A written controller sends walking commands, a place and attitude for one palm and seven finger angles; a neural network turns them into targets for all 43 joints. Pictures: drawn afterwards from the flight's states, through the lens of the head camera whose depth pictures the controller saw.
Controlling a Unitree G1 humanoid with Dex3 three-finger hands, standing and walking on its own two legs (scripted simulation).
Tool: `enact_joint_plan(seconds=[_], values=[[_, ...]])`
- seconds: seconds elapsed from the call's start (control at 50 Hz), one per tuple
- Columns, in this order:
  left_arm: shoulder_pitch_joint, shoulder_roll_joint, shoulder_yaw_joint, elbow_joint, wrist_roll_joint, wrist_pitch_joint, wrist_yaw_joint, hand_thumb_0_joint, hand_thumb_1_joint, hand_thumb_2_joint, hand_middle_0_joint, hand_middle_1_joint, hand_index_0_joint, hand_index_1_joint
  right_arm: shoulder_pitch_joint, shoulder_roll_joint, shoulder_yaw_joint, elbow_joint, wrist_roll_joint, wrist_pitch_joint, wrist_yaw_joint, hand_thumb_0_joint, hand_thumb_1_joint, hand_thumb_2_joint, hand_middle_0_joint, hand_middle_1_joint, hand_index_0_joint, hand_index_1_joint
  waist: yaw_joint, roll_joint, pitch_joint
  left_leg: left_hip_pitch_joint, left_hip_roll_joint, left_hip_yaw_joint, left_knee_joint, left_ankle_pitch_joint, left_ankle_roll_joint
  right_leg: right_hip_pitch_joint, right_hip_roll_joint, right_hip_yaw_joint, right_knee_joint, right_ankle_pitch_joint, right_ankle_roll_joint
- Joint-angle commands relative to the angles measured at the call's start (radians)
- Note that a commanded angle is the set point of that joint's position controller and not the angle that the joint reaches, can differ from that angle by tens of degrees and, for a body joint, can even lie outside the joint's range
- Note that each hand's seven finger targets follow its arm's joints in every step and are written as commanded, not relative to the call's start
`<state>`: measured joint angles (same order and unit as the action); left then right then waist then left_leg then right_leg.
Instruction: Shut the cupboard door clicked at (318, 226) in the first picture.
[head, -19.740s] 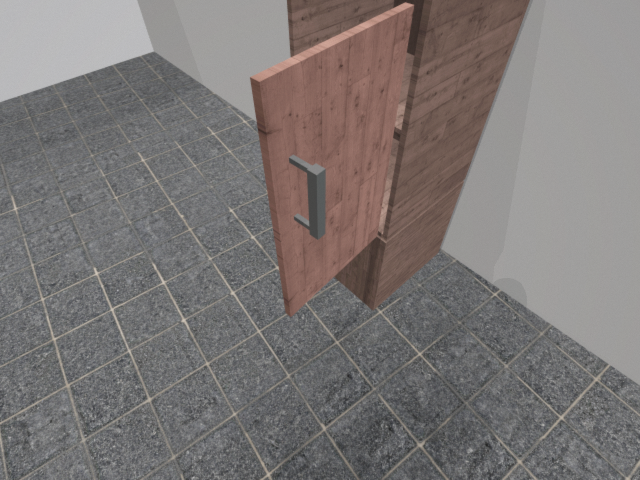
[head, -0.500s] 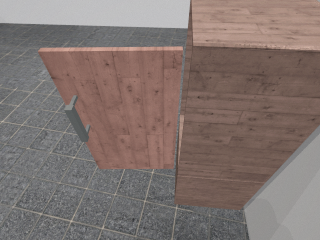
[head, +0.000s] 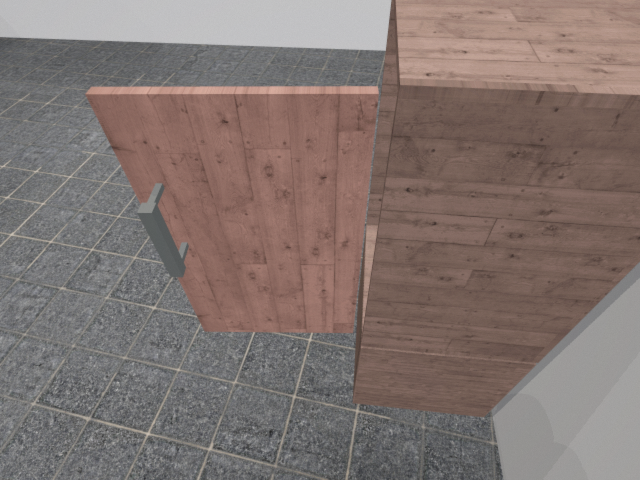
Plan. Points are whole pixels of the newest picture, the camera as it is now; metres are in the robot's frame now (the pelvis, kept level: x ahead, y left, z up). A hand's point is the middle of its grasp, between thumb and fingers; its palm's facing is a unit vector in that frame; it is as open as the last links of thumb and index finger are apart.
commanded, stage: come to a stop and stand still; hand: left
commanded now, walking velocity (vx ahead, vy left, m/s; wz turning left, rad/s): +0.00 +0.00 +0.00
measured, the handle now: (168, 232) +0.45 +0.27 +0.03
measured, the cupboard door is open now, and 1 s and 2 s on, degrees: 95 95 95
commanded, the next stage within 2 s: look again from close up in 0.92 s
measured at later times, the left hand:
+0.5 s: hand out of the picture +0.01 +0.22 -0.18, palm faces -0.03 -0.98 -0.19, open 7.3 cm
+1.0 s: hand out of the picture +0.00 +0.20 -0.18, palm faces -0.02 -0.99 -0.17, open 7.3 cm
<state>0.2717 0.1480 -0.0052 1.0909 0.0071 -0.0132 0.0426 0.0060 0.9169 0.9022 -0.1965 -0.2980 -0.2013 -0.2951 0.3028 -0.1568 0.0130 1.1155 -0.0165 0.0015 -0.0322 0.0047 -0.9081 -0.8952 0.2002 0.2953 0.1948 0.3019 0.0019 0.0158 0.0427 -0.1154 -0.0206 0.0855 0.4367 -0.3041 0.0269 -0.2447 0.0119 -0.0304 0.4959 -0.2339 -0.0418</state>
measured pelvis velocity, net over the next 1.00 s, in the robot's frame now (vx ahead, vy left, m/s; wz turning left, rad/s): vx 0.00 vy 0.04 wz -0.03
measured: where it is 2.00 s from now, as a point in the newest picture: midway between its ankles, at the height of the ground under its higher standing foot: outside the picture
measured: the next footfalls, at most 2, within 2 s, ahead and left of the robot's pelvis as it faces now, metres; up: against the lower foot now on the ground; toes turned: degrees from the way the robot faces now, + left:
right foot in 0.54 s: +0.07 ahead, -0.05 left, +0.00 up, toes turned +3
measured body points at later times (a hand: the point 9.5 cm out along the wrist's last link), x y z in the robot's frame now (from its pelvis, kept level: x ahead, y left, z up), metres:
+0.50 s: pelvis -0.02 +0.05 -0.01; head -0.02 +0.05 +0.44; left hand +0.02 +0.27 -0.16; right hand -0.02 -0.18 -0.16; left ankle -0.04 +0.10 -0.74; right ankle +0.00 -0.07 -0.73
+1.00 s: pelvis +0.00 +0.04 +0.00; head +0.00 +0.05 +0.45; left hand +0.00 +0.26 -0.16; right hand -0.02 -0.17 -0.16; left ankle -0.04 +0.10 -0.74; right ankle +0.01 -0.07 -0.74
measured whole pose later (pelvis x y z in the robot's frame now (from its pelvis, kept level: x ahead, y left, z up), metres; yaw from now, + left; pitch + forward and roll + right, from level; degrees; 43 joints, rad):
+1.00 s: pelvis +0.00 +0.04 +0.00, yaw -2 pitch -2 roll -1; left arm 0.31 0.14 -0.03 1.08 0.01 -0.01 0.05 0.01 0.93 0.90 -0.20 -0.30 -0.20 -0.29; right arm 0.29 -0.12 0.03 1.14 -0.01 -0.02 -0.03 0.01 -0.91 -0.90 0.20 0.30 0.20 0.30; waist -0.01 -0.01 0.04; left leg -0.10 -0.04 0.13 0.44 -0.31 0.08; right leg -0.19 -0.01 -0.05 0.46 -0.23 -0.01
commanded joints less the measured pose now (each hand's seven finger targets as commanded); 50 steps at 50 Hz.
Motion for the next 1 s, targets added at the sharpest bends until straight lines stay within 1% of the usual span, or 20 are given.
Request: enact_joint_plan(seconds=[0.0,0.02,0.04,0.06,0.08,0.12,0.14,0.2,0.24,0.28,0.38,0.44,0.48,0.5,0.54,0.56,0.62,0.66,0.78,0.98], values=[[0.046,0.164,0.048,-0.052,0.007,0.000,0.010,0.000,0.900,0.900,-0.200,-0.300,-0.200,-0.300,0.088,-0.061,-0.026,-0.046,0.003,0.007,0.000,0.000,-0.900,-0.900,0.200,0.300,0.200,0.300,-0.001,-0.121,0.014,-0.122,0.057,-0.058,0.005,-0.020,-0.020,0.013,-0.263,0.293,-0.151,0.083,-0.101],[0.168,0.165,0.049,-0.026,0.015,-0.025,0.043,0.000,0.900,0.900,-0.200,-0.300,-0.200,-0.300,-0.032,-0.109,-0.043,-0.121,0.003,-0.019,0.005,0.000,-0.900,-0.900,0.200,0.300,0.200,0.300,0.034,-0.089,-0.045,-0.155,0.042,-0.032,0.148,-0.004,-0.045,0.145,-0.254,0.318,-0.043,0.763,-0.033],[0.105,0.212,0.047,-0.050,0.012,-0.027,0.035,0.000,0.900,0.900,-0.200,-0.300,-0.200,-0.300,0.019,-0.077,-0.038,-0.142,0.019,-0.010,0.005,0.000,-0.900,-0.900,0.200,0.300,0.200,0.300,-0.012,-0.083,-0.112,-0.218,0.038,-0.044,0.172,-0.049,-0.053,0.228,-0.341,0.295,-0.014,0.811,-0.100],[0.084,0.198,0.052,-0.091,0.009,-0.026,0.029,0.000,0.900,0.900,-0.200,-0.300,-0.200,-0.300,0.059,-0.050,-0.040,-0.149,0.015,-0.007,0.005,0.000,-0.900,-0.900,0.200,0.300,0.200,0.300,-0.018,-0.126,-0.207,-0.160,0.044,-0.058,0.135,-0.102,-0.038,0.203,-0.342,0.298,-0.012,0.617,-0.130],[0.038,0.175,0.042,-0.102,0.010,-0.022,0.026,0.000,0.900,0.900,-0.200,-0.300,-0.200,-0.300,0.057,-0.052,-0.038,-0.141,0.008,-0.002,0.007,0.000,-0.900,-0.900,0.200,0.300,0.200,0.300,-0.028,-0.141,-0.185,-0.105,0.038,-0.055,0.076,-0.076,-0.035,0.121,-0.294,0.248,-0.040,0.377,-0.107],[-0.016,0.145,0.029,-0.113,0.007,-0.011,0.016,0.000,0.900,0.900,-0.200,-0.300,-0.200,-0.300,0.063,-0.069,-0.038,-0.123,-0.004,-0.003,0.016,0.000,-0.900,-0.900,0.200,0.300,0.200,0.300,-0.041,-0.079,-0.010,-0.071,0.072,-0.092,0.015,-0.013,-0.016,-0.097,-0.181,0.176,-0.109,-0.111,-0.047],[-0.019,0.131,0.023,-0.112,0.009,0.000,0.011,0.000,0.900,0.900,-0.200,-0.300,-0.200,-0.300,0.058,-0.076,-0.035,-0.123,-0.012,-0.006,0.020,0.000,-0.900,-0.900,0.200,0.300,0.200,0.300,-0.034,-0.003,0.077,-0.134,0.106,-0.138,-0.041,-0.053,0.002,-0.145,-0.128,0.135,-0.089,-0.195,-0.026],[0.038,0.080,0.011,-0.102,0.019,0.012,0.001,0.000,0.900,0.900,-0.200,-0.300,-0.200,-0.300,0.021,-0.148,-0.041,-0.147,-0.015,-0.013,0.020,0.000,-0.900,-0.900,0.200,0.300,0.200,0.300,-0.008,0.034,0.129,-0.317,0.199,-0.268,-0.237,-0.337,0.048,-0.039,-0.034,0.002,0.069,-0.117,0.009],[0.053,0.075,0.008,-0.102,0.025,0.014,-0.008,0.000,0.900,0.900,-0.200,-0.300,-0.200,-0.300,0.002,-0.155,-0.042,-0.154,-0.012,-0.019,0.013,0.000,-0.900,-0.900,0.200,0.300,0.200,0.300,0.000,0.066,0.131,-0.289,0.214,-0.284,-0.258,-0.307,0.058,-0.058,-0.025,-0.012,0.113,-0.087,0.012],[0.050,0.074,0.012,-0.107,0.026,0.015,-0.016,0.000,0.900,0.900,-0.200,-0.300,-0.200,-0.300,0.018,-0.164,-0.043,-0.153,-0.012,-0.024,0.004,0.000,-0.900,-0.900,0.200,0.300,0.200,0.300,-0.013,0.048,0.110,-0.204,0.234,-0.290,-0.237,-0.185,0.066,-0.109,-0.026,-0.010,0.144,-0.092,0.016],[0.016,0.068,0.025,-0.142,0.020,0.020,-0.026,0.000,0.900,0.900,-0.200,-0.300,-0.200,-0.300,0.075,-0.167,-0.044,-0.129,-0.020,-0.030,-0.019,0.000,-0.900,-0.900,0.200,0.300,0.200,0.300,-0.027,0.022,0.061,0.002,0.322,-0.276,-0.125,0.430,0.139,-0.238,-0.055,0.006,0.264,-0.184,0.014],[0.027,0.059,0.029,-0.144,0.014,0.023,-0.027,0.000,0.900,0.900,-0.200,-0.300,-0.200,-0.300,0.056,-0.155,-0.039,-0.125,-0.018,-0.030,-0.024,0.000,-0.900,-0.900,0.200,0.300,0.200,0.300,-0.016,0.029,0.041,-0.033,0.298,-0.222,-0.065,0.546,0.140,-0.132,-0.049,-0.003,0.164,-0.149,0.013],[0.079,0.051,0.030,-0.124,0.011,0.022,-0.024,0.000,0.900,0.900,-0.200,-0.300,-0.200,-0.300,0.023,-0.145,-0.034,-0.124,-0.011,-0.026,-0.022,0.000,-0.900,-0.900,0.200,0.300,0.200,0.300,0.009,0.036,0.028,-0.112,0.243,-0.170,-0.027,0.387,0.096,-0.002,-0.046,0.013,0.022,-0.017,0.009],[0.097,0.059,0.027,-0.112,0.010,0.018,-0.020,0.000,0.900,0.900,-0.200,-0.300,-0.200,-0.300,0.020,-0.126,-0.029,-0.123,-0.007,-0.026,-0.019,0.000,-0.900,-0.900,0.200,0.300,0.200,0.300,0.010,0.018,0.033,-0.173,0.193,-0.147,-0.017,0.237,0.066,0.055,-0.066,0.067,-0.025,0.056,-0.006],[0.101,0.092,0.019,-0.102,0.006,0.006,-0.013,0.000,0.900,0.900,-0.200,-0.300,-0.200,-0.300,0.030,-0.080,-0.016,-0.117,-0.002,-0.026,-0.007,0.000,-0.900,-0.900,0.200,0.300,0.200,0.300,-0.005,-0.052,0.039,-0.227,0.106,-0.086,-0.018,-0.041,0.022,0.074,-0.153,0.158,-0.067,0.119,-0.049],[0.088,0.099,0.017,-0.101,0.004,-0.002,-0.010,0.000,0.900,0.900,-0.200,-0.300,-0.200,-0.300,0.033,-0.077,-0.015,-0.106,-0.002,-0.019,-0.006,0.000,-0.900,-0.900,0.200,0.300,0.200,0.300,-0.018,-0.104,0.036,-0.196,0.084,-0.063,0.000,-0.071,0.010,0.040,-0.166,0.198,-0.086,0.087,-0.063],[0.056,0.092,0.009,-0.097,-0.001,-0.007,-0.005,0.000,0.900,0.900,-0.200,-0.300,-0.200,-0.300,0.061,-0.063,-0.007,-0.068,0.000,-0.022,0.001,0.000,-0.900,-0.900,0.200,0.300,0.200,0.300,-0.029,-0.063,0.044,-0.123,0.099,-0.084,-0.048,-0.001,0.013,-0.007,-0.142,0.168,-0.101,0.023,-0.049],[0.073,0.082,0.006,-0.088,0.000,-0.007,-0.002,0.000,0.900,0.900,-0.200,-0.300,-0.200,-0.300,0.055,-0.072,-0.006,-0.053,0.002,-0.031,0.001,0.000,-0.900,-0.900,0.200,0.300,0.200,0.300,-0.014,-0.014,0.040,-0.130,0.126,-0.103,-0.080,0.073,0.021,0.040,-0.116,0.125,-0.074,0.101,-0.028],[0.095,0.074,0.000,-0.056,0.000,-0.013,0.003,0.000,0.900,0.900,-0.200,-0.300,-0.200,-0.300,0.060,-0.072,-0.004,-0.023,0.008,-0.036,-0.004,0.000,-0.900,-0.900,0.200,0.300,0.200,0.300,-0.007,-0.031,0.017,-0.101,0.130,-0.096,-0.089,0.173,0.017,0.100,-0.122,0.105,-0.067,0.231,-0.019],[0.107,0.057,-0.006,-0.032,0.001,-0.012,0.008,0.000,0.900,0.900,-0.200,-0.300,-0.200,-0.300,0.053,-0.070,-0.004,0.003,0.011,-0.034,-0.006,0.000,-0.900,-0.900,0.200,0.300,0.200,0.300,-0.008,-0.029,0.051,-0.074,0.134,-0.102,-0.122,0.197,0.018,0.082,-0.119,0.095,-0.095,0.199,-0.007]])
